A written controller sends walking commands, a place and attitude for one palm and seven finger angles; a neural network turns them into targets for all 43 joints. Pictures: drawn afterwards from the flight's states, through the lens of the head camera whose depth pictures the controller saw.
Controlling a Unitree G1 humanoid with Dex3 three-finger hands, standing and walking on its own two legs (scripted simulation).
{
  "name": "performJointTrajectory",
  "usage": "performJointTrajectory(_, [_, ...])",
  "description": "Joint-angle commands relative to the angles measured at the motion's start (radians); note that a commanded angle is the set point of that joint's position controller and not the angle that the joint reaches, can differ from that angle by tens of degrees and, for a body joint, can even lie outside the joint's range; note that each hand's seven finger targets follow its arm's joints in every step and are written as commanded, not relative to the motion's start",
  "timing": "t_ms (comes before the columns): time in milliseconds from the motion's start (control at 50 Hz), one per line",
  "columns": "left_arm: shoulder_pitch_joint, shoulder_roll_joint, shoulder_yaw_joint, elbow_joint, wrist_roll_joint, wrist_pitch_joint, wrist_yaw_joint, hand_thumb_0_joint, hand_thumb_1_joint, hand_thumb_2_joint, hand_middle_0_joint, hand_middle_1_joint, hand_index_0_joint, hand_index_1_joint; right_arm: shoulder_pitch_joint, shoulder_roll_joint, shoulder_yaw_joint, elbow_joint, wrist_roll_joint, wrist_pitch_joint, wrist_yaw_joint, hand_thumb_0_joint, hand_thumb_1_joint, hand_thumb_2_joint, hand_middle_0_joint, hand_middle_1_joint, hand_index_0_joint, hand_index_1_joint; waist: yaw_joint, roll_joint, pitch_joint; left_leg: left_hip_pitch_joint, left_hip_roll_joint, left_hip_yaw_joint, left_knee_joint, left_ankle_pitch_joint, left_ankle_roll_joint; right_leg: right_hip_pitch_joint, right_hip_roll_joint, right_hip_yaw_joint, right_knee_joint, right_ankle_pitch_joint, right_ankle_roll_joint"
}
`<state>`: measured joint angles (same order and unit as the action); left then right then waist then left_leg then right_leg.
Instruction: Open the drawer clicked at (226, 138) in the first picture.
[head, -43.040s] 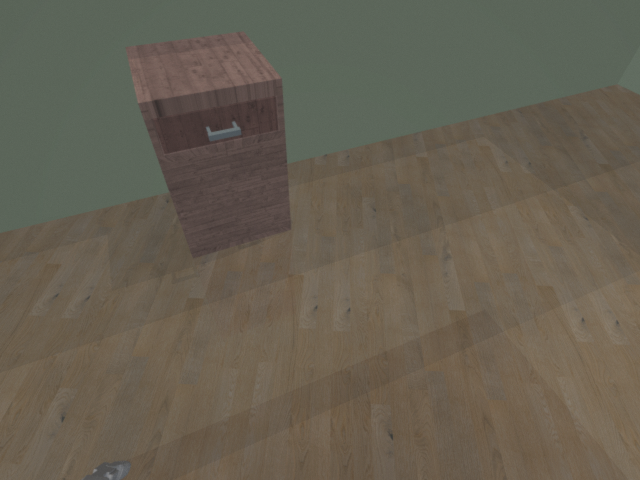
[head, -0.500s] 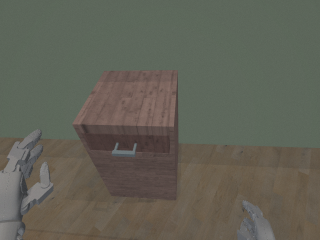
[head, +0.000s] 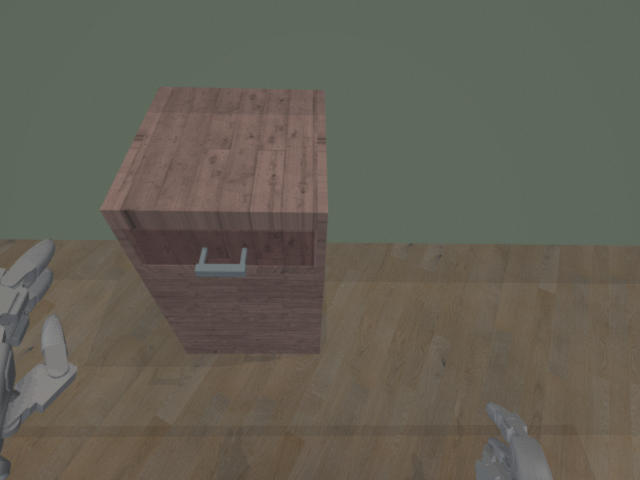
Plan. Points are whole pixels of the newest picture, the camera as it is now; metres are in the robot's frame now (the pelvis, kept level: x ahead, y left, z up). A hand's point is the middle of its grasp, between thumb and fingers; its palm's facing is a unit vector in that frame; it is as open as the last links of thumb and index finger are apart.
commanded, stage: step back with the hand held close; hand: left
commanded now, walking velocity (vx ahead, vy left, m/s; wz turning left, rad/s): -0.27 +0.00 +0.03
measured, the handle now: (222, 261) +0.55 +0.22 -0.20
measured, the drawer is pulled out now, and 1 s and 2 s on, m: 0.00 0.00 0.00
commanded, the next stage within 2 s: stop stepping back and stand still in 1.10 s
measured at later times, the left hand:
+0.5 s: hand (0, 461) +0.12 +0.24 +0.16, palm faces +0.42 -0.80 -0.43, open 7.4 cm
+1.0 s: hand out of the picture +0.08 +0.21 +0.17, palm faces +0.33 -0.82 -0.47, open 7.4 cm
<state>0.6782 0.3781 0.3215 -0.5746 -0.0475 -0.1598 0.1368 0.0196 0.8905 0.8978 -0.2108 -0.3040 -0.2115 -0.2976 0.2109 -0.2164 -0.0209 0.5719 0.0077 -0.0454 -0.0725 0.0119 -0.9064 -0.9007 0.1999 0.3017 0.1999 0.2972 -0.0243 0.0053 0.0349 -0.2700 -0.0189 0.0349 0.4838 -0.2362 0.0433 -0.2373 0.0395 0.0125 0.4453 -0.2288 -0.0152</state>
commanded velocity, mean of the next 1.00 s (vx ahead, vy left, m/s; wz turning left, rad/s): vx -0.35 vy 0.00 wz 0.01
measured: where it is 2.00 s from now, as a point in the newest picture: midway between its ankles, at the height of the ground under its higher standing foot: outside the picture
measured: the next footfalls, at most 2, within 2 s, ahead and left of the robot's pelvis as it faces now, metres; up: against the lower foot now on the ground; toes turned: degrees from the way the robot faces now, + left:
left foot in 0.78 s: -0.02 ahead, +0.10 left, +0.00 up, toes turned +0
right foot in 1.04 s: -0.14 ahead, -0.14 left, +0.00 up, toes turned -2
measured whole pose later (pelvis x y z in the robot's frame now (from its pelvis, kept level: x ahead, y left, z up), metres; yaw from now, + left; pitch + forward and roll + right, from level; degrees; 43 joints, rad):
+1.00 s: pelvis -0.12 -0.02 -0.01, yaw -3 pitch +3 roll -1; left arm 0.67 0.41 0.40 -0.68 -0.04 -0.23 0.17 0.02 0.89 0.90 -0.21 -0.30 -0.21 -0.30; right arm 0.17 -0.14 0.01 0.64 -0.03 -0.17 -0.03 0.01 -0.90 -0.90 0.20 0.30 0.20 0.30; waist 0.01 -0.03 0.00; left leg -0.41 0.05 0.02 0.53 -0.18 -0.01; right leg -0.33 0.05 0.01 0.67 -0.39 0.02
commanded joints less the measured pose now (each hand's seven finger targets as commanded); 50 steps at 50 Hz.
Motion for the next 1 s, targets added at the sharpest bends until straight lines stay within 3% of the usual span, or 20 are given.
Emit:
performJointTrajectory(0, [0.036,0.168,0.169,-0.262,-0.004,-0.087,0.034,0.0,0.9,0.9,-0.2,-0.3,-0.2,-0.3,-0.119,-0.106,-0.031,-0.175,-0.001,-0.067,-0.006,0.0,-0.9,-0.9,0.2,0.3,0.2,0.3,0.026,0.111,-0.209,-0.013,0.143,-0.126,-0.091,0.341,-0.004,0.116,-0.054,0.029,0.051,0.245,0.003])
performJointTrajectory(100, [0.037,0.123,0.152,-0.204,0.008,-0.09,0.041,0.0,0.9,0.9,-0.2,-0.3,-0.2,-0.3,-0.108,-0.116,-0.03,-0.163,-0.013,-0.084,-0.01,0.0,-0.9,-0.9,0.2,0.3,0.2,0.3,0.014,0.128,-0.092,-0.239,0.179,-0.166,-0.186,-0.013,0.018,0.128,-0.025,0.021,0.093,0.066,0.005])
performJointTrajectory(220, [-0.006,0.089,0.128,-0.189,0.042,-0.085,0.06,0.0,0.9,0.9,-0.2,-0.3,-0.2,-0.3,-0.074,-0.13,-0.035,-0.148,-0.043,-0.098,-0.022,0.0,-0.9,-0.9,0.2,0.3,0.2,0.3,-0.002,0.086,-0.062,-0.347,0.146,-0.186,-0.166,-0.355,0.024,0.085,-0.01,0.058,0.056,-0.048,-0.007])
performJointTrajectory(280, [-0.056,0.104,0.121,-0.247,0.045,-0.092,0.068,0.0,0.9,0.9,-0.2,-0.3,-0.2,-0.3,-0.058,-0.131,-0.037,-0.142,-0.051,-0.107,-0.027,0.0,-0.9,-0.9,0.2,0.3,0.2,0.3,-0.009,0.022,-0.069,-0.259,0.108,-0.173,-0.094,-0.358,0.01,-0.034,-0.037,0.112,-0.035,-0.153,-0.024])
performJointTrajectory(340, [-0.094,0.134,0.133,-0.301,0.045,-0.098,0.081,0.0,0.9,0.9,-0.2,-0.3,-0.2,-0.3,-0.059,-0.135,-0.036,-0.126,-0.058,-0.118,-0.035,0.0,-0.9,-0.9,0.2,0.3,0.2,0.3,-0.011,0.06,-0.075,-0.19,0.106,-0.181,-0.085,-0.339,0.001,-0.118,-0.038,0.122,-0.064,-0.214,-0.032])
performJointTrajectory(400, [-0.069,0.109,0.125,-0.289,0.036,-0.1,0.089,0.0,0.9,0.9,-0.2,-0.3,-0.2,-0.3,-0.067,-0.111,-0.02,-0.131,-0.042,-0.14,-0.033,0.0,-0.9,-0.9,0.2,0.3,0.2,0.3,0.001,0.092,-0.109,-0.259,0.148,-0.212,-0.16,-0.272,0.014,0.019,-0.006,0.064,0.044,-0.075,-0.006])
performJointTrajectory(480, [-0.03,0.13,0.167,-0.247,0.047,-0.116,0.082,0.0,0.9,0.9,-0.2,-0.3,-0.2,-0.3,-0.082,-0.122,-0.03,-0.124,-0.045,-0.145,-0.03,0.0,-0.9,-0.9,0.2,0.3,0.2,0.3,0.007,0.122,-0.113,-0.462,0.193,-0.233,-0.207,-0.394,0.043,0.19,0.026,0.058,0.166,-0.018,0.01])
performJointTrajectory(540, [-0.013,0.145,0.188,-0.207,0.049,-0.124,0.079,0.0,0.9,0.9,-0.2,-0.3,-0.2,-0.3,-0.079,-0.115,-0.043,-0.109,-0.054,-0.139,-0.023,0.0,-0.9,-0.9,0.2,0.3,0.2,0.3,0.0,-0.008,-0.087,-0.407,0.118,-0.179,-0.05,-0.371,0.012,0.055,-0.046,0.191,0.005,-0.075,-0.031])
performJointTrajectory(580, [-0.029,0.128,0.148,-0.201,0.033,-0.129,0.083,0.0,0.9,0.9,-0.2,-0.3,-0.2,-0.3,-0.057,-0.104,-0.052,-0.087,-0.045,-0.123,-0.008,0.0,-0.9,-0.9,0.2,0.3,0.2,0.3,-0.014,-0.115,-0.102,-0.216,0.025,-0.105,0.219,-0.266,-0.048,-0.169,-0.227,0.377,-0.19,-0.223,-0.119])
performJointTrajectory(600, [-0.024,0.117,0.131,-0.196,0.022,-0.123,0.086,0.0,0.9,0.9,-0.2,-0.3,-0.2,-0.3,-0.058,-0.091,-0.054,-0.073,-0.041,-0.109,0.004,0.0,-0.9,-0.9,0.2,0.3,0.2,0.3,-0.013,-0.157,-0.141,-0.139,0.004,-0.094,0.357,-0.22,-0.059,-0.21,-0.315,0.416,-0.246,-0.243,-0.164])
performJointTrajectory(640, [-0.04,0.127,0.144,-0.201,0.026,-0.125,0.086,0.0,0.9,0.9,-0.2,-0.3,-0.2,-0.3,-0.076,-0.079,-0.048,-0.071,-0.042,-0.098,0.005,0.0,-0.9,-0.9,0.2,0.3,0.2,0.3,-0.012,-0.158,-0.167,-0.112,0.006,-0.102,0.433,-0.239,-0.051,-0.209,-0.32,0.36,-0.223,-0.083,-0.182])
performJointTrajectory(680, [-0.02,0.145,0.142,-0.206,0.022,-0.129,0.071,0.0,0.9,0.9,-0.2,-0.3,-0.2,-0.3,-0.097,-0.063,-0.026,-0.088,-0.021,-0.088,0.008,0.0,-0.9,-0.9,0.2,0.3,0.2,0.3,-0.007,-0.123,-0.137,-0.09,0.013,-0.065,0.213,-0.178,-0.042,-0.162,-0.234,0.224,-0.153,0.046,-0.125])
performJointTrajectory(720, [-0.027,0.167,0.144,-0.245,0.017,-0.146,0.064,0.0,0.9,0.9,-0.2,-0.3,-0.2,-0.3,-0.101,-0.078,-0.021,-0.082,-0.017,-0.075,-0.001,0.0,-0.9,-0.9,0.2,0.3,0.2,0.3,-0.014,0.023,-0.1,-0.082,0.03,-0.076,-0.096,-0.036,-0.029,-0.113,-0.108,0.118,-0.037,0.041,-0.034])
performJointTrajectory(740, [-0.048,0.186,0.154,-0.292,0.021,-0.153,0.062,0.0,0.9,0.9,-0.2,-0.3,-0.2,-0.3,-0.128,-0.105,-0.032,-0.093,-0.02,-0.08,-0.009,0.0,-0.9,-0.9,0.2,0.3,0.2,0.3,0.0,0.21,-0.069,-0.168,0.172,-0.247,-0.192,0.058,0.016,-0.103,-0.024,0.068,0.113,-0.011,0.005])
performJointTrajectory(760, [-0.053,0.194,0.168,-0.316,0.045,-0.156,0.073,0.0,0.9,0.9,-0.2,-0.3,-0.2,-0.3,-0.102,-0.096,-0.03,-0.096,-0.032,-0.102,-0.012,0.0,-0.9,-0.9,0.2,0.3,0.2,0.3,0.009,0.251,-0.115,-0.22,0.303,-0.341,-0.204,0.195,0.058,-0.063,0.022,0.003,0.278,-0.093,0.023])
performJointTrajectory(780, [-0.046,0.199,0.176,-0.328,0.034,-0.157,0.07,0.0,0.9,0.9,-0.2,-0.3,-0.2,-0.3,-0.072,-0.09,-0.043,-0.094,-0.033,-0.129,-0.005,0.0,-0.9,-0.9,0.2,0.3,0.2,0.3,0.013,0.211,-0.167,-0.156,0.331,-0.299,-0.173,0.32,0.085,-0.102,0.03,0.021,0.394,-0.191,0.022])
performJointTrajectory(800, [0.002,0.191,0.193,-0.296,0.021,-0.163,0.058,0.0,0.9,0.9,-0.2,-0.3,-0.2,-0.3,-0.063,-0.092,-0.052,-0.085,-0.027,-0.145,0.006,0.0,-0.9,-0.9,0.2,0.3,0.2,0.3,0.011,0.221,-0.227,-0.213,0.342,-0.284,-0.207,0.139,0.094,-0.03,0.024,0.035,0.511,-0.254,0.019])
performJointTrajectory(860, [0.003,0.166,0.167,-0.365,0.005,-0.14,0.065,0.0,0.9,0.9,-0.2,-0.3,-0.2,-0.3,-0.057,-0.092,-0.041,-0.06,-0.048,-0.171,0.004,0.0,-0.9,-0.9,0.2,0.3,0.2,0.3,0.01,0.174,-0.206,0.027,0.328,-0.244,-0.093,0.576,0.098,-0.191,0.017,0.024,0.392,-0.263,0.025])
performJointTrajectory(880, [0.018,0.147,0.153,-0.335,0.008,-0.135,0.054,0.0,0.9,0.9,-0.2,-0.3,-0.2,-0.3,-0.064,-0.096,-0.046,-0.046,-0.036,-0.171,0.017,0.0,-0.9,-0.9,0.2,0.3,0.2,0.3,0.013,0.187,-0.214,0.107,0.313,-0.197,-0.069,0.616,0.081,-0.21,0.004,0.007,0.343,-0.223,0.027])
performJointTrajectory(980, [-0.031,0.129,0.124,-0.257,0.007,-0.13,0.018,0.0,0.9,0.9,-0.2,-0.3,-0.2,-0.3,-0.101,-0.112,-0.031,-0.038,-0.034,-0.159,0.036,0.0,-0.9,-0.9,0.2,0.3,0.2,0.3,0.016,0.182,-0.156,0.064,0.286,-0.179,-0.075,0.439,0.041,-0.058,0.002,-0.021,0.033,-0.068,0.032])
